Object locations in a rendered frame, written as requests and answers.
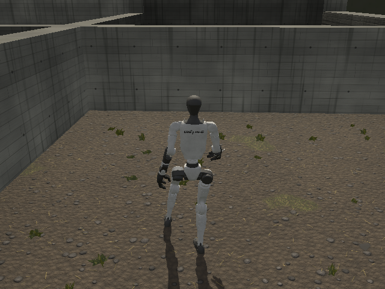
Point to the robot left forearm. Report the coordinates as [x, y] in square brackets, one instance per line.
[165, 163]

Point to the robot right thigh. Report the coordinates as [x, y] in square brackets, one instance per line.
[203, 190]

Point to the right robot upper arm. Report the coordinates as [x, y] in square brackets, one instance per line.
[212, 128]

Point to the left robot upper arm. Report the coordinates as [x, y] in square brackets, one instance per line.
[174, 127]

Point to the robot right forearm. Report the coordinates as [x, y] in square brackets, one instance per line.
[218, 154]

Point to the robot right foot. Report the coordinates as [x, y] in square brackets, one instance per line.
[200, 248]

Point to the robot right hand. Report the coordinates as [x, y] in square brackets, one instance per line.
[211, 154]

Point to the robot left hand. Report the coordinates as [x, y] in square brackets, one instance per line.
[160, 180]

